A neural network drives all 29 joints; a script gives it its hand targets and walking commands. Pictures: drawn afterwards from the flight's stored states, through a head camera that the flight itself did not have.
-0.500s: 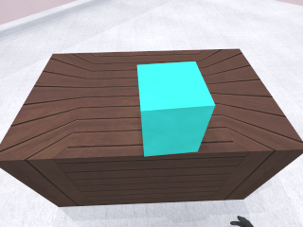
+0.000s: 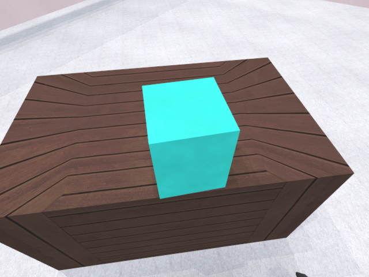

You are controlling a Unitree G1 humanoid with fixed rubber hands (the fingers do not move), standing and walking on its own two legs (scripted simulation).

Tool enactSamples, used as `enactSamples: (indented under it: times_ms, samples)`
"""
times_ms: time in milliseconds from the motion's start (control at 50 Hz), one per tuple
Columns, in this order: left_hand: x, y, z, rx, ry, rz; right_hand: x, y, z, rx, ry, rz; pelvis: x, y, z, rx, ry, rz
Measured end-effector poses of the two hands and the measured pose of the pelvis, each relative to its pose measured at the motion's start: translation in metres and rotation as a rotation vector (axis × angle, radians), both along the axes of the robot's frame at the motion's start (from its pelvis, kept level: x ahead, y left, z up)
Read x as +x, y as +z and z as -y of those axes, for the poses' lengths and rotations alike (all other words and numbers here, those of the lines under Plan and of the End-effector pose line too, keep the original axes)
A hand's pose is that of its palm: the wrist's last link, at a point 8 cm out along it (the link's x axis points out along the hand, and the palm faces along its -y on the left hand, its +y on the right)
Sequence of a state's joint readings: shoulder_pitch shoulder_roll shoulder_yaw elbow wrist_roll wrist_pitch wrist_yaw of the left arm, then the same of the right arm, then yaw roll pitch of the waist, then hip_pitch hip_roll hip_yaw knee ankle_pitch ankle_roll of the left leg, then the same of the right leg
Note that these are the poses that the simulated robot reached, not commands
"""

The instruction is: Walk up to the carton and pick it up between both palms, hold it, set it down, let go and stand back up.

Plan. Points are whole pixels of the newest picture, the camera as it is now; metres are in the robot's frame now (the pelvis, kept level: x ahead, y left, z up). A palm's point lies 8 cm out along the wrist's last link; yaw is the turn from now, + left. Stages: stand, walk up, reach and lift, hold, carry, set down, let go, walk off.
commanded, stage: walk up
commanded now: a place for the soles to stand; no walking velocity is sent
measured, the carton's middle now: (186, 139) +0.48 +0.00 +0.00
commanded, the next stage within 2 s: none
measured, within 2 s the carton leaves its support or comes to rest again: neither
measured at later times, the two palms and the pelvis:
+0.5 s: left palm out of the picture +0.12 +0.25 -0.13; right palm out of the picture +0.13 -0.25 -0.10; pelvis +0.05 +0.00 +0.00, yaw -3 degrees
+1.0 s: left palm out of the picture +0.13 +0.24 -0.11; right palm out of the picture +0.13 -0.28 -0.10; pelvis +0.04 -0.02 +0.00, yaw +1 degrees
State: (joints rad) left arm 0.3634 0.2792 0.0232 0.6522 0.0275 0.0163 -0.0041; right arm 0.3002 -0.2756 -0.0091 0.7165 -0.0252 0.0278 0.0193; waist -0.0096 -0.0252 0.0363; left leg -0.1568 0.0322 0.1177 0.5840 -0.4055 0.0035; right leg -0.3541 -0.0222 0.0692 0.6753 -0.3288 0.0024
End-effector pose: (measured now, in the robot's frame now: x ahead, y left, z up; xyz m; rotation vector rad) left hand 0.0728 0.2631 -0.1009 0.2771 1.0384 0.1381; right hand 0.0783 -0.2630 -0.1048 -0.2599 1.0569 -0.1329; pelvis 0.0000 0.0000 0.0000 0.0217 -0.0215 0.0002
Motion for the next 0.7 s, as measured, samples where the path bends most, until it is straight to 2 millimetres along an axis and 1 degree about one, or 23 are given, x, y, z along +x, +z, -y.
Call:
enactSamples:
  times_ms: [80,120,160,200,300,340,380,440,500,540,600,700]
  samples:
    - [0.014,-0.001,0.016,-0.007,-0.022,-0.013,-0.014,-0.006,0.013,0.002,-0.036,-0.048,0.017,0.000,0.013,-0.007,-0.017,-0.001]
    - [0.023,0.001,0.025,-0.015,-0.026,0.004,-0.017,-0.010,0.020,0.008,-0.040,-0.083,0.023,0.000,0.019,-0.021,-0.016,-0.003]
    - [0.027,0.002,0.031,-0.020,-0.017,0.010,-0.016,-0.010,0.024,0.006,-0.043,-0.111,0.027,0.001,0.023,-0.014,-0.032,-0.003]
    - [0.024,0.002,0.033,-0.016,-0.006,-0.012,-0.010,-0.007,0.025,0.001,-0.045,-0.115,0.031,0.004,0.024,-0.007,-0.044,0.001]
    - [0.010,0.000,0.027,-0.005,0.023,-0.095,0.019,0.004,0.015,0.004,-0.025,-0.043,0.039,0.009,0.020,-0.017,-0.050,0.010]
    - [0.010,-0.006,0.022,-0.010,0.028,-0.114,0.032,0.006,0.009,0.002,-0.019,-0.008,0.040,0.007,0.016,-0.028,-0.050,0.016]
    - [0.016,-0.015,0.016,-0.021,0.026,-0.115,0.041,0.005,0.002,-0.004,-0.018,0.025,0.043,0.001,0.011,-0.040,-0.046,0.024]
    - [0.032,-0.027,0.009,-0.047,0.024,-0.091,0.045,0.004,-0.007,-0.014,-0.024,0.040,0.045,-0.005,0.006,-0.021,-0.041,0.037]
    - [0.046,-0.026,0.011,-0.062,0.015,-0.061,0.048,0.008,-0.012,-0.009,-0.047,0.048,0.046,-0.003,0.003,-0.023,-0.052,0.033]
    - [0.052,-0.024,0.012,-0.064,0.004,-0.045,0.051,0.011,-0.012,-0.007,-0.047,0.054,0.044,-0.002,0.003,-0.023,-0.047,0.023]
    - [0.053,-0.019,0.014,-0.061,-0.002,-0.031,0.055,0.012,-0.010,-0.003,-0.032,0.052,0.041,0.001,0.003,-0.031,-0.039,0.010]
    - [0.045,-0.009,0.013,-0.046,0.005,-0.042,0.057,0.011,-0.005,0.016,-0.028,0.050,0.041,0.006,0.006,-0.034,-0.026,-0.004]
